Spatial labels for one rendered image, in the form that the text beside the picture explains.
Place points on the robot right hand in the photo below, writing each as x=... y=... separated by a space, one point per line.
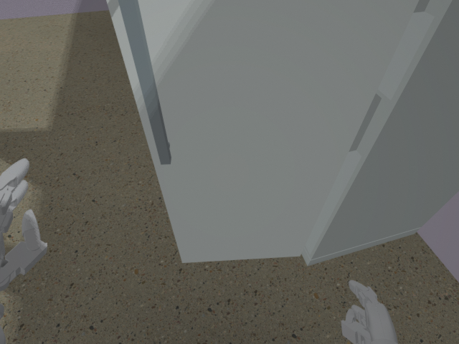
x=374 y=321

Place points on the handle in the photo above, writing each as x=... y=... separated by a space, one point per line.
x=137 y=39

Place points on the robot left hand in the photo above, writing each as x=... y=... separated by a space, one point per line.
x=25 y=254

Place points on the fridge door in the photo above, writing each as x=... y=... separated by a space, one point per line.
x=261 y=101

